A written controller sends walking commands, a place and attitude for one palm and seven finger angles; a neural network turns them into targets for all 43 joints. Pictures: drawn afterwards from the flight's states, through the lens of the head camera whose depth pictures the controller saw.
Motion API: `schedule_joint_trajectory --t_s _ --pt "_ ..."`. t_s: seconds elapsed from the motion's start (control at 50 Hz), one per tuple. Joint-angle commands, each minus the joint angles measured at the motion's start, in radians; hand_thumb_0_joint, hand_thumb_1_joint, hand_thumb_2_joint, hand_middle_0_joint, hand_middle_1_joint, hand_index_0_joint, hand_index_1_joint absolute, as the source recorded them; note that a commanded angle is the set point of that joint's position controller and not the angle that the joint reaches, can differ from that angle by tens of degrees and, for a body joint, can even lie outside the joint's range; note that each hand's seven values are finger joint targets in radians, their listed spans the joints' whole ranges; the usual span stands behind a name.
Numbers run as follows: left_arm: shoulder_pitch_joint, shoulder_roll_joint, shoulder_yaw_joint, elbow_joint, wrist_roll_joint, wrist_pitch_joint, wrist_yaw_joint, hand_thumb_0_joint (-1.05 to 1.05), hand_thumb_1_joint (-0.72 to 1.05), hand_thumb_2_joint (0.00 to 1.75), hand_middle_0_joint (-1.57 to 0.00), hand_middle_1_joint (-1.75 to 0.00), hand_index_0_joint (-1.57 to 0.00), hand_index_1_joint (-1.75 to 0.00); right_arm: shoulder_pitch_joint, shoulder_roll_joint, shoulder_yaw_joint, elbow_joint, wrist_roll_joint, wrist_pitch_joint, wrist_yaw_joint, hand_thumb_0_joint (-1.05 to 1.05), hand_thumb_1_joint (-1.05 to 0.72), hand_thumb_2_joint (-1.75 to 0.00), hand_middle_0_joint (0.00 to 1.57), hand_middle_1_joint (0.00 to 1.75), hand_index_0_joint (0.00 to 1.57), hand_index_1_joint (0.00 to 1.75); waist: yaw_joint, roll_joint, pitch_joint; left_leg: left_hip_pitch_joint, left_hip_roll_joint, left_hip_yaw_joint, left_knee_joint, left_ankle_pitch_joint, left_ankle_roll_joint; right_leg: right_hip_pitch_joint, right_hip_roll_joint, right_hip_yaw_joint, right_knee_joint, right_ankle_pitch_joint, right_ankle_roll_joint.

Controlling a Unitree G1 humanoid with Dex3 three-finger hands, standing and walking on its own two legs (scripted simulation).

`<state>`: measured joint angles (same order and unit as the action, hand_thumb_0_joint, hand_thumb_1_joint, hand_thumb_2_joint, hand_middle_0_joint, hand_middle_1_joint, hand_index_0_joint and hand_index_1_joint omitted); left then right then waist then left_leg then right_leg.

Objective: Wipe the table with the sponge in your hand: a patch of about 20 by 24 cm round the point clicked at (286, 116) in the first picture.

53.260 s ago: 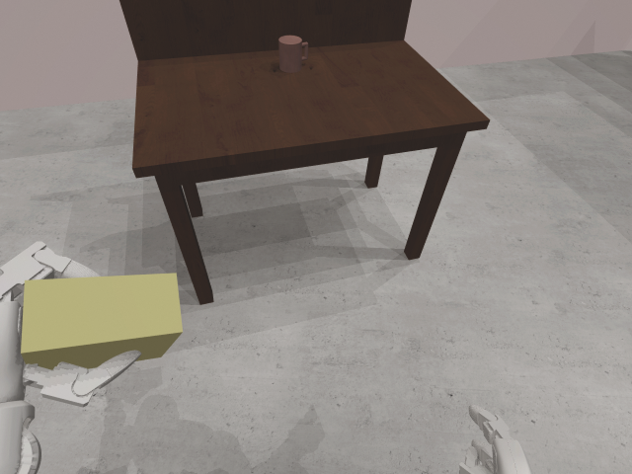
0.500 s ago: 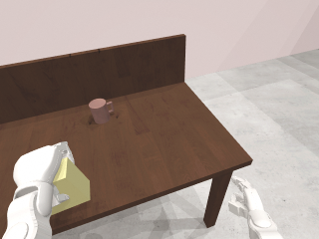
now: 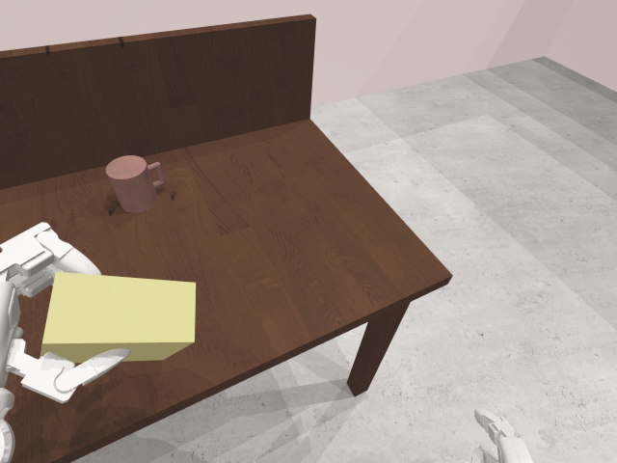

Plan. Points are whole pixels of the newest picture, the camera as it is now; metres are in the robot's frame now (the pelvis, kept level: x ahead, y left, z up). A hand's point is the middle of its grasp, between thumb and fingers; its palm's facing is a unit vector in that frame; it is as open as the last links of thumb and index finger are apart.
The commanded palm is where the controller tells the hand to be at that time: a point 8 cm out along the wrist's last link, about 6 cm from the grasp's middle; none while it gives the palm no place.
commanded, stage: step back with the hand held close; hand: left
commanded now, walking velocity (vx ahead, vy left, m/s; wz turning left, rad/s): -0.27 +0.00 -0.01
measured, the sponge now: (138, 323) +0.23 +0.19 +0.13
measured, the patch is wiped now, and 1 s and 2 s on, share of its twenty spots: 1.00 1.00 1.00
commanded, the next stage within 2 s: stop stepping back and stand still in 1.32 s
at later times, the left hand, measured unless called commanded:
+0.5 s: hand (6, 383) +0.15 +0.26 +0.17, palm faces +0.38 -0.83 -0.39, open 9.8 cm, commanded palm +0.10 +0.30 +0.19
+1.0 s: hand out of the picture +0.10 +0.28 +0.15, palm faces +0.31 -0.83 -0.46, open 9.8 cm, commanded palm +0.03 +0.31 +0.19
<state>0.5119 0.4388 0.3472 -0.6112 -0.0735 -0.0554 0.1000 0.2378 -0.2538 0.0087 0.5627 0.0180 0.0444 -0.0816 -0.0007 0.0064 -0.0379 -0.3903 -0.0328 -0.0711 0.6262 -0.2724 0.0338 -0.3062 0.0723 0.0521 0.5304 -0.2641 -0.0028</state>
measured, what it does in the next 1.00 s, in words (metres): walks backwards: right foot, then left foot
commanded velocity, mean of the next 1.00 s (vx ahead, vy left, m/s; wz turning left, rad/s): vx -0.35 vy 0.00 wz -0.01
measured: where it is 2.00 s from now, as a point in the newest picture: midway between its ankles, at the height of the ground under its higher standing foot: outside the picture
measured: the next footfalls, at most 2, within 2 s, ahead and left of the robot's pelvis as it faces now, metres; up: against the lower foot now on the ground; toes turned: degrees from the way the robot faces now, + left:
right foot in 0.64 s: -0.06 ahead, -0.12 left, +0.00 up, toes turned +4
left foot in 0.92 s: -0.12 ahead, +0.12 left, +0.00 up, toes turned +1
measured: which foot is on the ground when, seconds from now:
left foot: down 0.00-0.70, up 0.72-0.90, down 0.92-1.00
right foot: down 0.00-0.50, up 0.52-0.62, down 0.64-0.92, up 0.94-1.00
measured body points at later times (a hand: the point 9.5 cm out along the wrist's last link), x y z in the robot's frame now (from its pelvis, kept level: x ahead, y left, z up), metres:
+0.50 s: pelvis -0.06 +0.01 -0.02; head -0.05 +0.04 +0.43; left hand +0.12 +0.30 +0.19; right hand +0.13 -0.22 -0.07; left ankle +0.03 +0.09 -0.73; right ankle -0.01 -0.12 -0.73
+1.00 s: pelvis -0.14 +0.03 +0.00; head -0.08 +0.08 +0.44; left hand +0.08 +0.32 +0.18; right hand +0.04 -0.22 -0.07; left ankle -0.16 +0.12 -0.73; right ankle -0.11 -0.12 -0.70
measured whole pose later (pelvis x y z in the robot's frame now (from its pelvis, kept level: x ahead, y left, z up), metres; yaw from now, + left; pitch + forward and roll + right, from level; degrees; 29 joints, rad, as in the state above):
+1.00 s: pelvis -0.14 +0.03 +0.00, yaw -1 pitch +6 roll -1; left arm 0.50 0.49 0.44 -0.61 -0.04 -0.15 0.13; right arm 0.15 -0.18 -0.01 0.57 0.01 -0.03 -0.05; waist -0.03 -0.11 0.02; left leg -0.36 -0.01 0.03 0.62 -0.37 0.04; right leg -0.55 0.02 0.07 0.83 -0.43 0.01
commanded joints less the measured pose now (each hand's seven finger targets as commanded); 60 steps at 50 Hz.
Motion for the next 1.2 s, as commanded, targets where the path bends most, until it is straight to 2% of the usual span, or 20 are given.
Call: schedule_joint_trajectory --t_s 0.0,0.08,0.18,0.28,0.34,0.4,0.5,0.58,0.64,0.68,0.7,0.72,0.78,0.84,0.86,0.9,0.92,0.94,1.02,1.18 --pt "-0.028 0.141 0.142 -0.128 -0.004 -0.075 0.025 0.0 0.1 1.3 -1.2 -1.6 -1.2 -1.6 -0.13 -0.118 -0.052 -0.183 0.007 -0.077 -0.008 0.0 -0.9 -0.9 0.2 0.3 0.2 0.3 0.015 0.025 -0.186 0.117 0.145 -0.132 -0.094 0.266 0.026 -0.004 -0.11 0.014 -0.015 0.212 -0.023" --pt "-0.057 0.114 0.105 -0.12 0.008 -0.085 0.026 0.0 0.1 1.3 -1.2 -1.6 -1.2 -1.6 -0.136 -0.129 -0.05 -0.171 -0.003 -0.113 -0.01 0.0 -0.9 -0.9 0.2 0.3 0.2 0.3 0.019 0.117 -0.129 0.05 0.197 -0.227 -0.253 0.098 0.059 -0.016 -0.041 -0.014 0.072 -0.043 0.004" --pt "-0.147 0.114 0.102 -0.159 0.046 -0.106 0.031 0.0 0.1 1.3 -1.2 -1.6 -1.2 -1.6 -0.134 -0.134 -0.046 -0.152 -0.016 -0.15 -0.006 0.0 -0.9 -0.9 0.2 0.3 0.2 0.3 0.021 0.13 -0.072 -0.175 0.214 -0.248 -0.29 -0.18 0.098 0.147 -0.039 0.007 0.083 0.039 0.009" --pt "-0.139 0.129 0.121 -0.139 0.042 -0.126 0.031 0.0 0.1 1.3 -1.2 -1.6 -1.2 -1.6 -0.115 -0.113 -0.051 -0.151 -0.007 -0.145 0.0 0.0 -0.9 -0.9 0.2 0.3 0.2 0.3 0.001 -0.043 -0.082 -0.146 0.092 -0.122 -0.062 -0.293 0.038 0.031 -0.166 0.106 -0.058 0.127 -0.066" --pt "-0.092 0.119 0.109 -0.179 0.023 -0.14 0.037 0.0 0.1 1.3 -1.2 -1.6 -1.2 -1.6 -0.105 -0.096 -0.047 -0.141 -0.013 -0.133 0.006 0.0 -0.9 -0.9 0.2 0.3 0.2 0.3 -0.017 0.027 -0.11 0.035 0.068 -0.089 0.078 -0.183 -0.001 -0.168 -0.24 0.132 -0.093 0.097 -0.121" --pt "-0.08 0.14 0.138 -0.196 0.023 -0.142 0.043 0.0 0.1 1.3 -1.2 -1.6 -1.2 -1.6 -0.12 -0.103 -0.047 -0.167 -0.013 -0.128 0.004 0.0 -0.9 -0.9 0.2 0.3 0.2 0.3 -0.008 0.083 -0.121 -0.015 0.102 -0.124 -0.042 -0.145 0.014 -0.133 -0.162 0.062 -0.006 0.125 -0.071" --pt "-0.178 0.114 0.149 -0.172 0.07 -0.14 0.038 0.0 0.1 1.3 -1.2 -1.6 -1.2 -1.6 -0.124 -0.125 -0.057 -0.16 -0.029 -0.157 0.002 0.0 -0.9 -0.9 0.2 0.3 0.2 0.3 -0.003 0.238 -0.064 -0.331 0.282 -0.334 -0.384 -0.522 0.122 0.109 0.022 -0.017 0.35 -0.076 0.026" --pt "-0.221 0.078 0.099 -0.145 0.063 -0.138 0.028 0.0 0.1 1.3 -1.2 -1.6 -1.2 -1.6 -0.101 -0.107 -0.054 -0.132 -0.025 -0.182 0.012 0.0 -0.9 -0.9 0.2 0.3 0.2 0.3 0.007 0.114 -0.078 -0.152 0.271 -0.266 -0.27 -0.246 0.112 0.054 -0.005 0.013 0.171 -0.096 0.014" --pt "-0.235 0.059 0.06 -0.16 0.061 -0.153 0.019 0.0 0.1 1.3 -1.2 -1.6 -1.2 -1.6 -0.107 -0.095 -0.039 -0.116 -0.022 -0.187 0.02 0.0 -0.9 -0.9 0.2 0.3 0.2 0.3 -0.004 0.124 -0.097 -0.025 0.198 -0.191 -0.09 -0.071 0.062 0.029 -0.069 0.047 -0.09 0.118 -0.024" --pt "-0.237 0.088 0.042 -0.181 0.047 -0.17 0.024 0.0 0.1 1.3 -1.2 -1.6 -1.2 -1.6 -0.117 -0.061 -0.036 -0.106 -0.009 -0.168 0.026 0.0 -0.9 -0.9 0.2 0.3 0.2 0.3 -0.01 -0.068 -0.181 0.08 0.078 -0.036 0.209 0.061 -0.022 -0.003 -0.26 0.206 -0.17 0.573 -0.102" --pt "-0.244 0.092 0.029 -0.204 0.041 -0.167 0.029 0.0 0.1 1.3 -1.2 -1.6 -1.2 -1.6 -0.12 -0.067 -0.06 -0.112 0.008 -0.155 0.017 0.0 -0.9 -0.9 0.2 0.3 0.2 0.3 -0.01 -0.224 -0.188 0.042 0.006 0.023 0.372 -0.061 -0.056 -0.015 -0.358 0.27 -0.172 0.695 -0.157" --pt "-0.192 0.162 0.102 -0.219 0.037 -0.167 0.038 0.0 0.1 1.3 -1.2 -1.6 -1.2 -1.6 -0.138 -0.078 -0.072 -0.13 0.011 -0.15 0.012 0.0 -0.9 -0.9 0.2 0.3 0.2 0.3 0.008 -0.254 -0.191 -0.001 -0.004 0.002 0.527 -0.21 -0.06 -0.046 -0.408 0.284 -0.179 0.729 -0.197" --pt "-0.083 0.154 0.139 -0.176 0.026 -0.16 0.036 0.0 0.1 1.3 -1.2 -1.6 -1.2 -1.6 -0.158 -0.024 -0.019 -0.147 -0.014 -0.109 0.016 0.0 -0.9 -0.9 0.2 0.3 0.2 0.3 -0.007 -0.055 -0.098 -0.155 0.058 -0.022 0.507 -0.226 -0.048 0.004 -0.383 0.186 -0.103 0.807 -0.179" --pt "-0.037 0.168 0.177 -0.166 0.023 -0.162 0.041 0.0 0.1 1.3 -1.2 -1.6 -1.2 -1.6 -0.15 -0.039 -0.017 -0.146 -0.007 -0.079 0.004 0.0 -0.9 -0.9 0.2 0.3 0.2 0.3 -0.016 0.014 -0.118 -0.106 0.057 0.027 0.012 -0.051 -0.047 0.126 -0.303 0.101 0.073 0.942 -0.105" --pt "-0.028 0.16 0.173 -0.168 0.017 -0.164 0.043 0.0 0.1 1.3 -1.2 -1.6 -1.2 -1.6 -0.147 -0.052 -0.028 -0.15 0.001 -0.081 0.0 0.0 -0.9 -0.9 0.2 0.3 0.2 0.3 -0.025 0.013 -0.161 -0.009 0.068 0.043 -0.168 0.161 -0.045 0.127 -0.255 0.073 0.144 0.871 -0.072" --pt "-0.038 0.174 0.199 -0.237 0.01 -0.167 0.051 0.0 0.1 1.3 -1.2 -1.6 -1.2 -1.6 -0.118 -0.087 -0.069 -0.156 -0.003 -0.1 0.013 0.0 -0.9 -0.9 0.2 0.3 0.2 0.3 -0.007 0.214 -0.24 0.363 0.335 -0.2 -0.164 0.933 0.055 -0.214 -0.084 0.013 0.287 0.023 0.01" --pt "-0.017 0.161 0.193 -0.228 0.025 -0.166 0.049 0.0 0.1 1.3 -1.2 -1.6 -1.2 -1.6 -0.095 -0.08 -0.08 -0.142 0.007 -0.119 0.03 0.0 -0.9 -0.9 0.2 0.3 0.2 0.3 -0.009 0.226 -0.253 0.494 0.402 -0.218 -0.142 1.058 0.085 -0.35 -0.057 0.03 0.414 -0.229 0.002" --pt "0.003 0.137 0.182 -0.246 0.025 -0.17 0.046 0.0 0.1 1.3 -1.2 -1.6 -1.2 -1.6 -0.079 -0.078 -0.073 -0.138 -0.006 -0.134 0.045 0.0 -0.9 -0.9 0.2 0.3 0.2 0.3 -0.011 0.171 -0.262 0.522 0.384 -0.191 -0.12 1.092 0.091 -0.403 -0.044 0.04 0.453 -0.284 0.005" --pt "-0.085 0.114 0.116 -0.472 0.03 -0.131 0.055 0.0 0.1 1.3 -1.2 -1.6 -1.2 -1.6 -0.08 -0.086 -0.062 -0.126 -0.005 -0.184 0.064 0.0 -0.9 -0.9 0.2 0.3 0.2 0.3 -0.013 0.225 -0.243 0.511 0.281 -0.094 -0.114 1.136 0.016 -0.321 -0.05 -0.05 0.271 -0.129 0.023" --pt "0.009 0.082 0.128 -0.174 0.01 -0.085 0.056 0.0 0.1 1.3 -1.2 -1.6 -1.2 -1.6 -0.09 -0.075 -0.054 -0.099 -0.022 -0.194 0.031 0.0 -0.9 -0.9 0.2 0.3 0.2 0.3 -0.002 0.204 -0.101 0.204 0.326 -0.112 -0.258 0.568 0.057 -0.143 -0.061 -0.028 0.234 -0.089 0.029"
